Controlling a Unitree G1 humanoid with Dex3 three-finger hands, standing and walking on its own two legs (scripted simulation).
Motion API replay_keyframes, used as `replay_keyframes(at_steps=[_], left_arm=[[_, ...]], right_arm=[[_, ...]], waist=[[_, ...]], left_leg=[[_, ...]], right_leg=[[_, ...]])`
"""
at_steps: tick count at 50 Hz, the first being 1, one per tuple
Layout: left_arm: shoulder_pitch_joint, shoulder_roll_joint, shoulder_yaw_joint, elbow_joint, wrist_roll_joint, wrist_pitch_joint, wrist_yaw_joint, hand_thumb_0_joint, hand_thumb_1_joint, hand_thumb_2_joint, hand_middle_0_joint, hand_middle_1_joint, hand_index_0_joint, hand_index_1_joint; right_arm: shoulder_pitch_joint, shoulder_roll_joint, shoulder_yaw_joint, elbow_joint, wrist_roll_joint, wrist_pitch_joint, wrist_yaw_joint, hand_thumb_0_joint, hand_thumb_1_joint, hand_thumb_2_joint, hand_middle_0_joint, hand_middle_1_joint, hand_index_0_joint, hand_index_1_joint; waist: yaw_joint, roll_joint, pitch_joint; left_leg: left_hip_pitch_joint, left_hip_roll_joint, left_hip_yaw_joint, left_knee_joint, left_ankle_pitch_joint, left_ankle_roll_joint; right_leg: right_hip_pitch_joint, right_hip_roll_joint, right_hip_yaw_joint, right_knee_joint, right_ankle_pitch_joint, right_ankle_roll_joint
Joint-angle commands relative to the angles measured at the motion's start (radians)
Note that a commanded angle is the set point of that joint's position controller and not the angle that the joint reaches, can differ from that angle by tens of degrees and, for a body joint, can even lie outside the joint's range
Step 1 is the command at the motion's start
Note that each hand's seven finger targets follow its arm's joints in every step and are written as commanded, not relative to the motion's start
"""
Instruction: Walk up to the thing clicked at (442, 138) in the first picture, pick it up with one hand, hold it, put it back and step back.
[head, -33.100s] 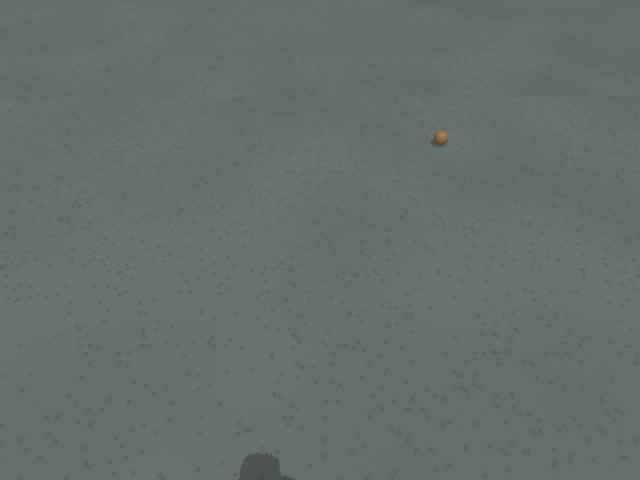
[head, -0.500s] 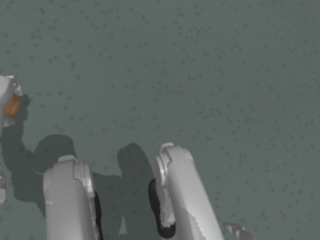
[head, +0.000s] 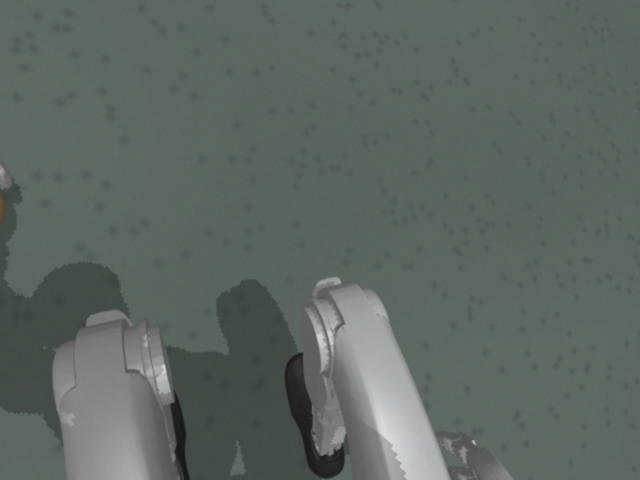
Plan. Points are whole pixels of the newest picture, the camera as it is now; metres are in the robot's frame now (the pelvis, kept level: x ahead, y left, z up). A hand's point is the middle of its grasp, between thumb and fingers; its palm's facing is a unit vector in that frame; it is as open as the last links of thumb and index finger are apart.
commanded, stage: lower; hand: left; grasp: from above
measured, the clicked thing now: out of the picture +0.46 +0.35 -0.20
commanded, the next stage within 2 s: rest in 0.08 s
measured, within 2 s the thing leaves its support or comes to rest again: rests again in 1.32 s
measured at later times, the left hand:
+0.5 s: hand out of the picture +0.45 +0.33 -0.24, palm faces -0.46 -0.11 -0.88, open 9.4 cm
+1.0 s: hand (4, 219) +0.45 +0.32 -0.26, palm faces -0.45 -0.12 -0.89, open 9.4 cm
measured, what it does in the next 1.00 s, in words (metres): stands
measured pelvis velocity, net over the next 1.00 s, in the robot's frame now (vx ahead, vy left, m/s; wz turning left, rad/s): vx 0.00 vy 0.00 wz -0.08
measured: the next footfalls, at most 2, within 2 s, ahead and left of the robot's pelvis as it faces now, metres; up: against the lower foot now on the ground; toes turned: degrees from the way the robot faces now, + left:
none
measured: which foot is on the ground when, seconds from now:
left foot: down 0.00-1.00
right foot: down 0.00-1.00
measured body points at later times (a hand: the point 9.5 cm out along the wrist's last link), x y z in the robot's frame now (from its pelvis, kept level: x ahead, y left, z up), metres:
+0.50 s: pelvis +0.00 +0.00 -0.02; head +0.27 +0.09 +0.32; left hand +0.47 +0.33 -0.19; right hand +0.06 -0.27 -0.11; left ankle +0.08 +0.13 -0.30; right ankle +0.09 -0.11 -0.30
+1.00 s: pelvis +0.00 +0.00 -0.03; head +0.27 +0.11 +0.31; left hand +0.47 +0.33 -0.21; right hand +0.05 -0.26 -0.10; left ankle +0.08 +0.13 -0.30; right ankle +0.09 -0.11 -0.30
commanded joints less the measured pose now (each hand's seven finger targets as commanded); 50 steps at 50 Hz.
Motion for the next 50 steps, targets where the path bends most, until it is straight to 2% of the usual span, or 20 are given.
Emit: replay_keyframes(at_steps=[1, 8, 10, 13, 15, 18, 20, 21, 24, 27, 29, 31, 36, 37, 39, 40, 41, 43, 44, 50], left_arm=[[-0.315, 0.301, 0.050, -0.126, -0.007, -0.010, 0.064, 0.000, 0.452, 0.862, -0.806, -0.941, -0.845, -0.900], [-0.314, 0.342, 0.064, -0.124, -0.006, -0.014, 0.095, 0.000, 0.499, 0.888, -0.830, -0.987, -0.872, -0.942], [-0.310, 0.358, 0.087, -0.153, -0.006, -0.009, 0.104, 0.000, 0.495, 0.922, -0.820, -0.964, -0.859, -0.922], [-0.300, 0.335, 0.062, -0.109, -0.006, 0.000, 0.105, 0.000, 0.451, 0.915, -0.794, -0.956, -0.830, -0.917], [-0.281, 0.356, 0.077, -0.097, -0.012, 0.003, 0.112, 0.000, 0.450, 0.893, -0.785, -0.955, -0.826, -0.910], [-0.290, 0.376, 0.084, -0.100, -0.010, -0.001, 0.114, 0.000, 0.451, 0.892, -0.783, -0.959, -0.824, -0.914], [-0.284, 0.366, 0.077, -0.100, -0.016, 0.000, 0.118, 0.000, 0.464, 0.897, -0.796, -0.953, -0.836, -0.910], [-0.293, 0.391, 0.096, -0.113, -0.015, -0.006, 0.122, 0.000, 0.475, 0.923, -0.801, -0.969, -0.841, -0.927], [-0.276, 0.387, 0.080, -0.074, -0.005, -0.008, 0.127, 0.000, 0.493, 0.921, -0.815, -0.973, -0.855, -0.930], [-0.265, 0.387, 0.078, -0.056, -0.007, -0.008, 0.137, 0.000, 0.499, 0.930, -0.819, -0.974, -0.858, -0.931], [-0.276, 0.418, 0.099, -0.075, -0.007, -0.011, 0.146, 0.000, 0.487, 0.925, -0.803, -0.974, -0.843, -0.930], [-0.265, 0.404, 0.084, -0.039, 0.000, -0.010, 0.148, 0.000, 0.485, 0.927, -0.811, -0.966, -0.848, -0.926], [-0.254, 0.450, 0.111, -0.028, 0.003, -0.010, 0.164, 0.000, 0.528, 0.928, -0.841, -0.959, -0.878, -0.919], [-0.269, 0.435, 0.092, -0.035, 0.002, -0.011, 0.165, 0.000, 0.536, 0.937, -0.852, -0.956, -0.887, -0.918], [-0.266, 0.443, 0.094, -0.018, -0.008, -0.007, 0.168, 0.000, 0.556, 0.931, -0.853, -0.976, -0.894, -0.931], [-0.262, 0.401, 0.066, -0.010, -0.016, -0.007, 0.166, 0.000, 0.540, 0.926, -0.847, -0.968, -0.886, -0.925], [-0.263, 0.398, 0.050, -0.008, -0.017, -0.009, 0.165, 0.000, 0.539, 0.913, -0.844, -0.962, -0.885, -0.917], [-0.275, 0.449, 0.074, -0.030, -0.015, -0.009, 0.170, 0.000, 0.505, 0.904, -0.818, -0.963, -0.859, -0.918], [-0.272, 0.445, 0.079, -0.021, -0.016, -0.009, 0.176, 0.000, 0.511, 0.895, -0.818, -0.960, -0.861, -0.913], [-0.267, 0.446, 0.080, 0.001, -0.004, -0.009, 0.197, 0.000, 0.531, 0.893, -0.848, -0.916, -0.883, -0.878]], right_arm=[[0.217, -0.256, -0.063, 0.001, -0.005, -0.003, -0.010, 0.000, -0.913, -0.901, 0.200, 0.300, 0.200, 0.300], [0.189, -0.264, -0.050, -0.003, -0.020, -0.014, -0.009, 0.000, -0.915, -0.901, 0.200, 0.300, 0.199, 0.300], [0.194, -0.271, -0.051, -0.006, -0.024, -0.017, -0.009, 0.000, -0.902, -0.896, 0.200, 0.300, 0.200, 0.300], [0.200, -0.272, -0.041, 0.001, -0.027, -0.024, -0.001, 0.000, -0.906, -0.897, 0.200, 0.300, 0.200, 0.300], [0.190, -0.278, -0.035, -0.006, -0.028, -0.026, -0.003, 0.000, -0.904, -0.897, 0.200, 0.300, 0.200, 0.300], [0.204, -0.289, -0.027, -0.009, -0.034, -0.033, 0.002, 0.000, -0.904, -0.897, 0.200, 0.300, 0.200, 0.300], [0.189, -0.284, -0.018, -0.008, -0.035, -0.036, 0.004, 0.000, -0.903, -0.897, 0.200, 0.300, 0.200, 0.300], [0.196, -0.299, -0.021, -0.014, -0.037, -0.038, 0.003, 0.000, -0.902, -0.896, 0.200, 0.300, 0.200, 0.300], [0.186, -0.298, -0.013, -0.017, -0.040, -0.043, 0.011, 0.000, -0.904, -0.898, 0.200, 0.300, 0.200, 0.300], [0.186, -0.297, 0.001, -0.017, -0.045, -0.050, 0.015, 0.000, -0.903, -0.897, 0.200, 0.300, 0.200, 0.300], [0.178, -0.316, 0.000, -0.030, -0.046, -0.055, 0.015, 0.000, -0.901, -0.897, 0.201, 0.300, 0.200, 0.300], [0.170, -0.317, 0.003, -0.031, -0.050, -0.062, 0.017, 0.000, -0.903, -0.897, 0.200, 0.300, 0.200, 0.300], [0.177, -0.321, 0.013, -0.031, -0.061, -0.074, 0.022, 0.000, -0.902, -0.898, 0.200, 0.300, 0.200, 0.300], [0.173, -0.315, 0.020, -0.037, -0.064, -0.077, 0.026, 0.000, -0.903, -0.898, 0.200, 0.300, 0.200, 0.300], [0.177, -0.323, 0.023, -0.031, -0.068, -0.083, 0.029, 0.000, -0.903, -0.898, 0.200, 0.300, 0.200, 0.300], [0.167, -0.320, 0.029, -0.032, -0.066, -0.086, 0.028, 0.000, -0.904, -0.899, 0.200, 0.301, 0.200, 0.301], [0.162, -0.312, 0.034, -0.025, -0.068, -0.087, 0.030, 0.000, -0.904, -0.898, 0.200, 0.300, 0.200, 0.300], [0.164, -0.330, 0.033, -0.032, -0.067, -0.094, 0.029, 0.000, -0.904, -0.899, 0.200, 0.300, 0.200, 0.300], [0.161, -0.332, 0.037, -0.032, -0.068, -0.093, 0.030, 0.000, -0.903, -0.898, 0.200, 0.300, 0.200, 0.300], [0.141, -0.343, 0.043, -0.043, -0.071, -0.101, 0.037, 0.000, -0.902, -0.899, 0.200, 0.300, 0.200, 0.300]], waist=[[-0.016, 0.349, -0.673], [-0.013, 0.400, -0.679], [-0.014, 0.409, -0.715], [-0.038, 0.399, -0.668], [-0.025, 0.391, -0.674], [-0.044, 0.385, -0.646], [-0.038, 0.398, -0.667], [-0.045, 0.403, -0.668], [-0.053, 0.411, -0.618], [-0.055, 0.413, -0.624], [-0.059, 0.412, -0.620], [-0.066, 0.414, -0.575], [-0.071, 0.407, -0.588], [-0.076, 0.406, -0.600], [-0.083, 0.389, -0.583], [-0.080, 0.386, -0.562], [-0.085, 0.409, -0.571], [-0.083, 0.416, -0.583], [-0.074, 0.425, -0.583], [-0.090, 0.440, -0.552]], left_leg=[[0.548, -0.008, 0.074, -0.189, 0.191, 0.028], [0.519, -0.003, 0.071, -0.168, 0.159, 0.023], [0.569, 0.000, 0.062, -0.159, 0.199, 0.021], [0.537, 0.002, 0.057, -0.144, 0.211, 0.023], [0.534, 0.003, 0.053, -0.141, 0.209, 0.023], [0.510, 0.004, 0.053, -0.123, 0.213, 0.023], [0.523, 0.007, 0.049, -0.124, 0.217, 0.022], [0.533, 0.006, 0.045, -0.120, 0.227, 0.019], [0.504, 0.007, 0.042, -0.119, 0.206, 0.018], [0.510, 0.010, 0.040, -0.110, 0.216, 0.020], [0.519, 0.011, 0.032, -0.111, 0.223, 0.016], [0.511, 0.011, 0.030, -0.110, 0.199, 0.013], [0.498, 0.017, 0.031, -0.092, 0.207, 0.021], [0.488, 0.019, 0.033, -0.086, 0.215, 0.023], [0.463, 0.019, 0.032, -0.077, 0.210, 0.027], [0.461, 0.018, 0.031, -0.081, 0.186, 0.022], [0.477, 0.021, 0.025, -0.093, 0.172, 0.021], [0.497, 0.023, 0.019, -0.085, 0.191, 0.020], [0.493, 0.020, 0.018, -0.098, 0.186, 0.014], [0.513, 0.027, 0.002, -0.100, 0.197, 0.008]], right_leg=[[0.300, 0.024, -0.070, -0.226, 0.282, -0.045], [0.297, 0.029, -0.077, -0.197, 0.257, -0.047], [0.299, 0.029, -0.086, -0.184, 0.286, -0.045], [0.294, 0.032, -0.089, -0.177, 0.304, -0.044], [0.292, 0.035, -0.096, -0.175, 0.302, -0.044], [0.307, 0.035, -0.099, -0.173, 0.309, -0.044], [0.322, 0.039, -0.100, -0.168, 0.316, -0.041], [0.309, 0.038, -0.108, -0.164, 0.318, -0.045], [0.293, 0.041, -0.112, -0.157, 0.301, -0.050], [0.322, 0.044, -0.113, -0.155, 0.319, -0.042], [0.302, 0.044, -0.126, -0.153, 0.313, -0.048], [0.273, 0.045, -0.130, -0.149, 0.287, -0.053], [0.321, 0.051, -0.126, -0.155, 0.316, -0.040], [0.347, 0.054, -0.119, -0.160, 0.332, -0.036], [0.350, 0.054, -0.119, -0.165, 0.331, -0.033], [0.324, 0.054, -0.128, -0.168, 0.300, -0.040], [0.332, 0.058, -0.128, -0.165, 0.290, -0.038], [0.333, 0.058, -0.135, -0.156, 0.307, -0.038], [0.328, 0.055, -0.143, -0.148, 0.294, -0.042], [0.294, 0.058, -0.156, -0.136, 0.304, -0.044]])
